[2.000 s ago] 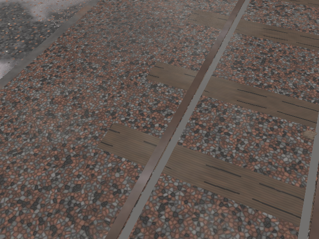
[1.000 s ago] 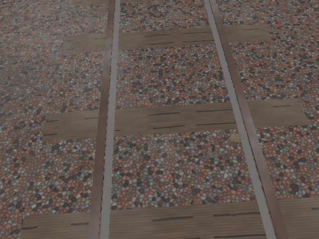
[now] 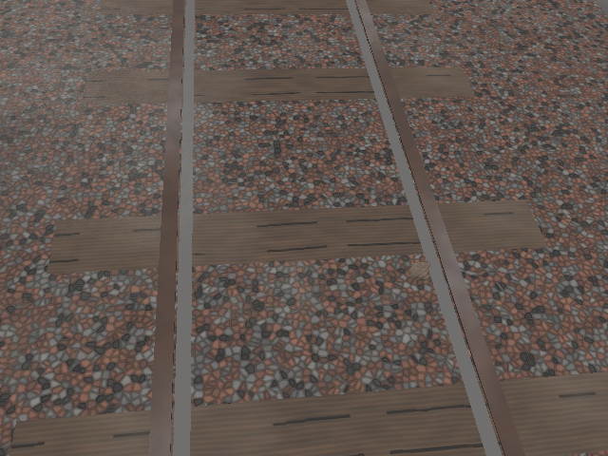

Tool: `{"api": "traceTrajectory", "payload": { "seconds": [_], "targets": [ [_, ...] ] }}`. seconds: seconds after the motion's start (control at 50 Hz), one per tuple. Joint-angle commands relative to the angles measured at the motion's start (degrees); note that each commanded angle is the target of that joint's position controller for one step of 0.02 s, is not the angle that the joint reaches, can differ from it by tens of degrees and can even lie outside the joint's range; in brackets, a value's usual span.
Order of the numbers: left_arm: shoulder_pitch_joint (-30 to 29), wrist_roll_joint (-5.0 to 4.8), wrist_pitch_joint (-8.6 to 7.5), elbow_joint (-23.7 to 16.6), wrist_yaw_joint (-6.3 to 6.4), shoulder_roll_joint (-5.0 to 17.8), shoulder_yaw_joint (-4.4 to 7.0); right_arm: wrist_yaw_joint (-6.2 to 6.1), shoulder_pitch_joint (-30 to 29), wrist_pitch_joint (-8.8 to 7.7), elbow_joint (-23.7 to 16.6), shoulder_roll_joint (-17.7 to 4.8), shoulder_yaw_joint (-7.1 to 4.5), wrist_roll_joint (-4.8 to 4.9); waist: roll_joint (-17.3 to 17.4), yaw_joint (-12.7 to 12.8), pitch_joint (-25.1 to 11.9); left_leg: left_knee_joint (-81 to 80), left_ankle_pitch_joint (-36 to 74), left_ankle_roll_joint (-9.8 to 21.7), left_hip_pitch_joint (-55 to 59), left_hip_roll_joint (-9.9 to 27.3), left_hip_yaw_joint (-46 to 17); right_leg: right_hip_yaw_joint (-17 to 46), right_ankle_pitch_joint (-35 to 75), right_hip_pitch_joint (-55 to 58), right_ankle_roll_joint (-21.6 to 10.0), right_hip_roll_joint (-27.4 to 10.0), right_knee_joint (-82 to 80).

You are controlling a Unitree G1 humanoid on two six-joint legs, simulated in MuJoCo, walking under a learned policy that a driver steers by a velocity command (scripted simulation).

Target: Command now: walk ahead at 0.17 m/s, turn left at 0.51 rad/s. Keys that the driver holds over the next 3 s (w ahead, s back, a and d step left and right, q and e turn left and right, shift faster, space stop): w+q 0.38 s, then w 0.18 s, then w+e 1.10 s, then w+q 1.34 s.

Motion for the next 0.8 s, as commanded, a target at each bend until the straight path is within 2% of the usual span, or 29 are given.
{"api": "traceTrajectory", "payload": {
  "seconds": [0.02,0.04,0.06,0.1,0.18,0.24,0.34,0.38,0.42,0.44,0.46,0.48,0.5,0.52,0.54,0.56,0.58,0.62,0.68,0.76,0.8],
  "targets": [
    [-4.77,0.28,-1.96,-5.48,-1.39,6.75,1.57,-0.87,1.03,0.00,-3.05,-8.32,-1.97,0.28,9.93,-0.59,2.41,-25.59,-20.59,7.93,6.27,15.08,-27.67,3.32,6.67,-15.61,-0.58,-1.59,5.06],
    [-3.33,0.88,-2.24,-4.38,-1.90,6.30,1.45,-1.07,1.01,-0.39,-3.08,-7.84,-1.82,0.21,9.85,-0.54,1.49,-25.73,-15.62,7.39,7.30,13.26,-25.40,2.79,10.00,-14.52,0.01,-1.30,5.03],
    [-2.41,1.11,-2.46,-3.74,-2.29,5.61,1.29,-0.98,2.06,-0.91,-2.69,-8.08,-1.87,0.25,8.20,-0.47,0.14,-25.37,-12.03,7.20,8.63,12.48,-24.10,2.67,12.28,-14.10,0.44,-1.02,4.81],
    [-2.22,1.07,-2.84,-3.37,-2.67,4.72,1.10,-0.66,4.27,-2.05,-1.78,-8.91,-2.21,0.45,6.17,-0.69,-1.13,-24.79,-8.41,7.41,11.43,12.02,-23.23,2.62,14.85,-15.41,1.13,-0.74,2.86],
    [-5.14,0.88,-3.21,-3.99,-2.48,4.99,1.08,-0.68,7.53,-3.01,-0.52,-9.12,-2.35,0.32,8.37,-2.39,-0.13,-25.08,-8.61,8.56,12.44,11.96,-24.65,2.84,17.22,-18.22,2.90,-0.72,-3.24],
    [-7.96,0.64,-3.81,-4.90,-2.44,4.83,0.86,-0.86,9.63,-3.42,0.25,-9.62,-2.54,0.17,8.15,-3.67,0.50,-24.22,-6.78,9.27,12.38,11.99,-25.90,3.15,18.47,-18.58,3.78,-0.58,-8.29],
    [-12.07,0.13,-5.01,-7.20,-2.59,4.64,0.27,-0.83,10.81,-4.16,0.65,-10.32,-2.90,-0.20,8.44,-4.88,1.30,-20.76,-2.89,9.49,9.97,11.32,-28.06,3.26,17.63,-14.71,3.17,0.55,-15.68],
    [-11.35,-0.14,-5.54,-7.90,-2.50,4.90,0.16,-0.77,9.64,-4.41,0.30,-10.62,-3.05,-0.32,8.99,-3.95,1.01,-18.88,0.36,8.56,7.64,10.92,-29.51,3.28,16.34,-9.37,2.26,1.47,-18.62],
    [-5.74,-0.35,-6.19,-6.83,-2.09,5.00,0.16,-0.92,6.85,-4.71,0.04,-10.30,-2.87,-0.21,9.34,-0.55,-0.20,-16.16,6.76,6.26,2.68,10.31,-28.62,2.03,16.92,2.40,0.82,2.26,-22.85],
    [-1.12,-0.11,-6.67,-5.52,-1.56,5.14,0.37,-1.01,6.21,-4.91,0.35,-9.68,-2.57,0.00,7.89,2.09,-1.45,-12.20,10.49,4.71,-0.30,8.61,-27.13,1.21,18.47,10.83,-0.09,2.98,-26.43],
    [4.66,0.53,-7.37,-4.17,-0.82,7.41,1.14,-0.93,6.64,-5.47,0.68,-7.85,-1.90,0.34,4.32,4.68,-4.99,-3.68,13.61,2.82,-3.27,5.39,-23.55,4.13,16.40,20.45,-1.46,0.21,-28.25],
    [12.73,1.74,-7.76,-3.78,0.04,12.62,2.29,-0.71,6.85,-5.98,-0.71,-3.62,-0.61,1.47,-6.34,7.84,-11.92,14.00,6.44,0.10,-10.07,-0.06,-15.12,21.88,-0.49,31.52,-5.34,-13.44,-34.54],
    [15.14,1.62,-7.09,-2.10,-0.04,16.98,3.38,-0.89,9.50,-5.77,-1.71,-3.60,-0.53,1.06,-14.87,5.46,-12.10,25.27,-13.79,-0.92,-21.39,-6.47,-9.51,45.55,-12.44,33.33,-10.29,-21.80,-43.10],
    [12.13,0.79,-6.74,-1.88,-0.54,12.14,2.69,-1.23,9.14,-5.03,0.18,-6.30,-0.80,-0.26,-5.80,3.05,-4.89,31.69,-9.82,-0.17,-25.07,-1.58,-10.54,44.60,-16.21,27.32,-11.27,-21.55,-42.37],
    [8.99,0.12,-6.86,-2.59,-0.96,7.83,1.71,-0.59,6.25,-5.04,0.60,-6.40,-0.76,-0.78,-0.51,2.33,-0.75,31.59,-4.88,-0.06,-24.41,0.20,-10.23,36.32,-9.63,22.31,-10.58,-18.50,-41.86],
    [7.13,0.22,-7.15,-2.58,-1.16,5.64,1.09,0.00,4.16,-5.11,0.47,-5.63,-0.56,-0.83,0.07,1.66,0.35,29.82,-1.75,-0.39,-23.10,1.84,-9.41,28.74,-0.07,19.45,-9.68,-15.42,-42.33],
    [7.40,0.21,-7.52,-1.93,-1.16,4.49,0.59,0.50,2.55,-4.95,0.19,-5.54,-0.50,-1.38,-1.81,1.33,0.18,28.39,-0.32,-0.93,-22.39,2.85,-8.26,24.19,7.56,18.59,-9.38,-12.89,-42.58],
    [9.38,-0.42,-8.37,-0.20,-1.58,4.18,0.32,1.14,1.93,-4.52,0.18,-5.13,-0.12,-2.19,-4.38,0.60,-1.78,27.61,1.32,-2.35,-21.37,3.89,-4.52,19.22,23.03,19.09,-10.07,-10.13,-41.97],
    [13.18,-1.49,-8.91,2.09,-1.94,4.45,0.44,1.39,-4.09,-4.50,-1.95,-3.64,0.80,-2.55,-3.35,1.11,-1.55,23.93,3.17,-4.64,-24.49,5.49,-0.99,16.65,34.95,19.78,-12.42,-9.36,-42.23],
    [16.19,-1.39,-8.29,4.33,-1.50,5.01,0.79,1.85,-14.63,-4.73,-5.47,-1.09,2.65,-1.75,-3.50,2.95,0.20,9.45,9.39,-6.40,-20.29,4.53,1.91,13.06,40.33,15.95,-11.54,-6.52,-42.17],
    [17.42,-1.18,-8.05,4.98,-1.47,6.07,1.10,1.61,-17.12,-4.89,-6.11,-1.52,2.85,-1.20,-3.58,3.52,-0.33,4.50,11.60,-6.15,-15.72,3.25,2.24,13.47,43.34,15.41,-10.82,-6.99,-40.76]
  ]
}}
